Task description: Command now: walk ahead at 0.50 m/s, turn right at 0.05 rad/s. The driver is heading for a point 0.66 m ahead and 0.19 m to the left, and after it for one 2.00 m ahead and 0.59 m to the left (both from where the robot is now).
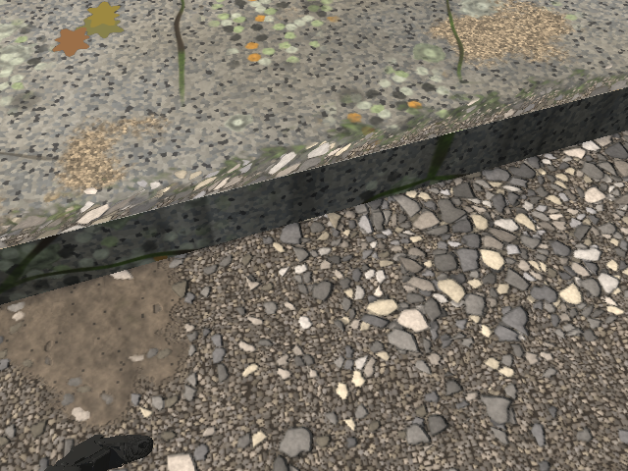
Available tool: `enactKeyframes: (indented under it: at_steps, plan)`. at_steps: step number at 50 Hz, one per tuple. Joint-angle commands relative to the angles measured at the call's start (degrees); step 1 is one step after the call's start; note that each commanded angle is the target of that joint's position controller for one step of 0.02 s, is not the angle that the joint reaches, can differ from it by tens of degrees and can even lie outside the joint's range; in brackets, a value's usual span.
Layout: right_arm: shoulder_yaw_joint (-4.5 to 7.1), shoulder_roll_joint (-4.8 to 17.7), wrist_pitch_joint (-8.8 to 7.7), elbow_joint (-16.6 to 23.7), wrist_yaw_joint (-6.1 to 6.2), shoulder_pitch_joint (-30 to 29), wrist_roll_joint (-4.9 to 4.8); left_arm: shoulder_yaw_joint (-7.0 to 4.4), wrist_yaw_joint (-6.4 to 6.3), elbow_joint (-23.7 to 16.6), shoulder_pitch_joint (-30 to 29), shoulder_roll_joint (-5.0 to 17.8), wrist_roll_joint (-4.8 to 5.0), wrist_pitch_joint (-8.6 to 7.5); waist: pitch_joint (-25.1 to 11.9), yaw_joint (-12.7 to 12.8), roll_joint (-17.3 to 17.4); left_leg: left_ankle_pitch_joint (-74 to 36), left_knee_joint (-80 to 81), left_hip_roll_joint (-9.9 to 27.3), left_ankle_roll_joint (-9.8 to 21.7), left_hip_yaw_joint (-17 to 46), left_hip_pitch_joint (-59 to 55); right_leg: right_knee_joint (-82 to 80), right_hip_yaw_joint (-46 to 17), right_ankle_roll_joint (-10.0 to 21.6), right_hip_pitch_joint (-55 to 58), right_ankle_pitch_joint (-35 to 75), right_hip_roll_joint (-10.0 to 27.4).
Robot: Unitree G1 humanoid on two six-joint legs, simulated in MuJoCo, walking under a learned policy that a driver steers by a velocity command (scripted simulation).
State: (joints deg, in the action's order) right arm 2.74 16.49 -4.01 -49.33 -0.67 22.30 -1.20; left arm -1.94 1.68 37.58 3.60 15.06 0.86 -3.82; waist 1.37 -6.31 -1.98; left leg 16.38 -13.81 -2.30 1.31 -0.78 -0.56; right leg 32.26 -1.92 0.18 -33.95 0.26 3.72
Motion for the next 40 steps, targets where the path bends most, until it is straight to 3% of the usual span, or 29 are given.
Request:
enactKeyframes:
  at_steps: [1, 2, 3, 4, 5, 6, 7, 8, 9, 10, 11, 13, 16, 19, 24, 27, 28, 29, 30, 31, 32, 33, 34, 35, 36, 37, 38, 40]
  plan:
    - [2.57, 10.7, 0.36, 1.7, 0.57, 0.4, -0.32, -1.4, 0.69, -5.4, -4.8, 5.0, 0.19, -1.33, 1.7, 2.4, 6.8, -23.3, 0.8, 16.7, 8.3, 8.4, -0.3, -3.0, 1.1, 1.9, 2.6, -3.0, -1.4]
    - [2.71, 11.3, 0.66, 1.7, 0.73, -0.3, -0.34, -1.89, 0.67, -4.8, -2.3, 6.1, 0.03, -1.42, 0.2, 4.4, 7.1, -30.3, -2.5, 16.4, 7.6, 7.6, -0.9, -4.2, 2.1, 2.9, 7.0, -4.4, -2.5]
    - [2.57, 11.2, 0.92, 1.7, 0.89, -1.1, -0.42, -2.91, 0.4, -3.0, 3.8, 7.8, -0.27, -1.4, -3.6, 7.9, 6.6, -38.7, -9.7, 14.4, 6.3, 5.4, 0.2, -6.0, 3.6, 4.4, 16.1, -3.9, -3.9]
    - [1.78, 9.4, 0.92, 2.4, 1.04, -1.2, 0.2, -4.23, -0.16, -0.6, 12.8, 10.7, -0.58, -1.25, -10.2, 11.9, 5.3, -37.1, -21.2, 11.6, 4.4, 3.1, 6.2, -4.6, 1.3, 6.7, 30.5, -2.6, -1.3]
    - [-0.07, 4.1, 0.07, 4.5, 0.89, 2.7, 1.34, -5.5, -0.7, 0.3, 20.8, 16.6, -1.79, -0.89, -20.1, 12.5, -5.7, -16.4, -43.2, 5.0, 0.6, -0.3, 26.5, -3.4, -19.7, 14.0, 53.4, -4.4, 13.7]
    - [-0.71, 2.8, -1.12, 3.9, 0.55, 4.9, 0.96, -5.15, -0.44, 1.5, 23.0, 15.3, -0.83, -0.51, -24.8, 12.1, -13.6, 17.3, -54.3, -0.2, -0.4, 5.2, 38.4, -11.6, -38.5, 18.8, 58.6, -14.7, 19.2]
    - [0.83, 8.4, -1.69, 4.4, 0.11, -0.1, -0.74, -3.84, -0.53, 1.3, 20.3, 11.1, -0.41, -0.45, -16.3, 12.9, -7.9, 15.5, -59.0, 3.3, 0.3, 7.7, 44.5, -13.7, -33.3, 16.0, 52.7, -21.0, 17.4]
    - [1.09, 9.1, -1.89, 5.5, -0.02, -4.3, -1.32, -3.23, -0.65, 1.0, 16.2, 9.5, -0.33, -0.49, -9.4, 11.8, -5.2, 9.8, -57.6, 5.9, 0.7, 6.2, 45.3, -15.3, -25.3, 14.0, 44.4, -18.9, 15.5]
    - [1.13, 8.5, -1.66, 5.6, 0.13, -6.2, -0.72, -2.7, -0.56, 0.9, 12.8, 7.9, -0.72, -0.6, -5.5, 10.2, -2.5, 5.4, -54.9, 7.7, 0.4, 5.3, 43.4, -17.4, -19.8, 12.9, 37.2, -14.9, 13.1]
    - [1.39, 7.8, -1.05, 5.3, 0.22, -5.9, -0.22, -2.29, -0.38, 0.9, 10.4, 6.5, -1.21, -0.98, -2.9, 8.3, -2.9, 2.1, -52.3, 9.2, 0.0, 5.7, 40.6, -19.7, -15.4, 12.1, 31.7, -11.1, 11.2]
    - [1.29, 6.6, -0.27, 4.8, 0.24, -4.3, -0.31, -2.29, -0.3, 1.2, 9.1, 6.0, -1.54, -1.46, -2.6, 6.7, -4.3, -0.1, -51.5, 10.0, -0.5, 6.2, 37.3, -21.6, -12.5, 11.8, 28.1, -8.9, 10.3]
    - [1.08, 4.6, 1.01, 4.3, 0.48, -3.4, -0.4, -2.56, -0.28, 2.4, 8.4, 6.1, -1.54, -2.56, -1.5, 5.5, -3.5, -2.9, -50.3, 10.0, -1.5, 6.6, 36.2, -24.2, -7.3, 12.2, 24.7, -3.6, 9.9]
    - [1.23, 4.1, 1.41, 5.7, 0.64, -7.0, -0.08, -3.04, -0.88, 4.4, 9.5, 7.2, -2.0, -3.08, 0.4, 5.9, -1.5, -11.0, -43.8, 9.5, -2.4, 8.2, 40.1, -25.4, -1.2, 11.8, 25.4, 2.7, 9.7]
    - [0.86, 3.1, 0.84, 7.0, -0.32, -11.5, 0.1, -3.11, -1.45, 5.4, 9.5, 8.1, -1.73, -2.92, 1.4, 7.2, -0.9, -20.8, -32.6, 8.5, -2.0, 5.6, 38.2, -26.1, 5.2, 9.8, 26.0, 4.9, 7.8]
    - [0.04, 1.9, 0.71, 11.4, -2.03, -20.7, 0.1, -3.69, -2.1, 8.6, 14.8, 10.1, -0.74, -1.4, 4.1, 10.9, 0.8, -21.0, -22.6, 7.5, 0.2, 1.7, 40.7, -24.5, 8.8, 8.9, 35.4, 8.2, 10.7]
    - [0.52, 3.0, 0.8, 14.0, -3.14, -21.9, 0.05, -4.1, -2.6, 9.2, 14.8, 11.3, -0.26, 0.26, 3.1, 9.7, -0.6, -13.1, -20.7, 5.3, 2.5, -1.6, 39.6, -18.4, 10.6, 7.5, 41.4, 23.2, 12.3]
    - [0.33, 3.1, 2.16, 12.6, -3.32, -19.8, 5.45, -2.91, -2.62, 10.8, 17.4, 8.9, -3.69, -0.14, 2.6, 8.8, -1.9, -10.0, -19.1, 2.1, 4.0, -6.7, 34.5, -14.1, 14.0, 5.6, 41.8, 30.3, 10.5]
    - [0.92, 3.8, 2.49, 12.0, -3.04, -16.7, 5.94, -3.04, -2.68, 11.3, 19.0, 9.7, -3.43, -0.28, 0.3, 7.9, -3.4, -5.7, -19.8, -0.8, 5.7, -8.2, 27.6, -7.1, 14.3, 5.4, 40.3, 38.9, 10.2]
    - [1.79, 5.4, 2.26, 10.3, -2.47, -9.2, 5.74, -3.16, -2.86, 11.4, 18.9, 11.2, -3.14, -0.05, -3.9, 4.0, -3.9, -2.6, -18.2, -3.0, 7.7, -7.2, 18.5, 4.0, 14.7, 5.0, 37.8, 40.4, 10.1]
    - [3.27, 8.6, 2.03, 7.1, -1.62, 1.9, 5.82, -2.96, -2.96, 10.2, 17.7, 11.2, -3.19, 0.02, -10.3, -1.5, -0.8, -2.7, -16.2, -0.3, 10.7, -1.3, 3.9, 20.2, 15.3, 3.4, 29.1, 29.9, 8.9]
    - [5.55, 17.2, 2.29, 7.6, -0.9, 3.5, 4.99, -1.44, -1.79, 5.8, 20.7, 4.9, -1.83, -0.37, -18.7, 1.3, 14.1, -1.7, -14.6, 17.9, 19.4, 27.9, -16.3, 42.8, 15.1, -0.3, 5.3, -12.2, 0.1]
    - [5.58, 17.0, 2.78, 8.7, -0.71, 3.8, 2.66, -2.07, -1.41, 4.8, 15.2, 8.1, -2.6, -0.64, -23.3, -1.0, 9.3, -8.5, -5.5, 23.1, 22.6, 46.9, -19.5, 50.9, 3.1, -0.9, -3.7, -31.8, -6.1]
    - [5.44, 16.1, 3.01, 7.4, -0.35, 1.4, 2.11, -1.96, -1.05, 3.1, 9.4, 8.2, -2.37, -0.85, -15.5, -0.5, 5.1, -10.5, -5.1, 20.3, 20.1, 36.0, -15.2, 49.8, -1.5, 0.0, -8.2, -25.6, -1.9]
    - [4.54, 12.4, 3.01, 6.5, -0.19, -1.1, 1.84, -1.15, -0.97, 3.2, 9.6, 6.9, -2.08, -1.34, -8.2, 1.8, 3.0, -13.6, -4.1, 18.4, 18.0, 29.0, -6.2, 43.5, -0.8, 0.4, -6.9, -21.0, 0.7]
    - [3.71, 9.7, 2.87, 6.4, -0.2, -3.7, 1.67, -1.16, -1.05, 4.0, 10.3, 6.9, -2.5, -1.09, -3.7, 4.3, 1.9, -17.0, -2.8, 14.9, 15.4, 23.9, 1.1, 37.6, -0.6, 0.2, -3.3, -19.8, 2.4]
    - [3.09, 8.1, 2.72, 6.4, -0.14, -6.0, 1.25, -1.14, -1.13, 4.4, 11.9, 7.1, -3.51, -0.13, -2.2, 6.5, 3.1, -19.6, -1.5, 12.5, 14.5, 20.3, 6.7, 34.4, -0.4, -0.5, 1.0, -19.7, 3.0]
    - [2.72, 7.4, 2.4, 6.6, -0.31, -7.0, 1.29, -1.07, -1.02, 5.2, 13.7, 7.1, -4.01, 0.89, -3.1, 7.6, 3.9, -21.1, -0.8, 11.2, 14.4, 18.3, 9.4, 32.4, -0.2, -1.1, 4.5, -19.7, 3.0]
    - [3.05, 8.7, 1.59, 5.9, -0.66, -6.3, 1.4, -0.85, -0.68, 5.1, 13.8, 6.1, -4.07, 1.93, -3.3, 8.1, 4.2, -21.8, 0.5, 9.7, 15.1, 16.7, 12.2, 28.5, 1.0, -2.2, 5.8, -18.9, 2.5]
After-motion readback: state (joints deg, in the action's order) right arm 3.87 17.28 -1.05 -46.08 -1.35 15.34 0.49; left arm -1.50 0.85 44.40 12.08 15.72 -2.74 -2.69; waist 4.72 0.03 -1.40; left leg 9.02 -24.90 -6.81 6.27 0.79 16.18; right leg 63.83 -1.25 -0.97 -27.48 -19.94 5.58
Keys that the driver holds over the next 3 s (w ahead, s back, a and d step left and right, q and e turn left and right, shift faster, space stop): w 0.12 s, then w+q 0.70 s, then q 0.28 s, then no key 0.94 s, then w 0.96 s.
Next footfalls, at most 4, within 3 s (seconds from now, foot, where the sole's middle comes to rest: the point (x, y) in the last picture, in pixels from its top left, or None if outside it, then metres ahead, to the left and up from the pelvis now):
0.08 right None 0.22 -0.13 -0.78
0.62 left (240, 461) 0.50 0.12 -0.78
1.08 right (275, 340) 0.78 0.03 -0.78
1.46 left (209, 417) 0.60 0.18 -0.78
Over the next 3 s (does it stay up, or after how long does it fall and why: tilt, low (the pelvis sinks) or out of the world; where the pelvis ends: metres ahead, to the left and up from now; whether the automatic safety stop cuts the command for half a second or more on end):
stays up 0.89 0.29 0.00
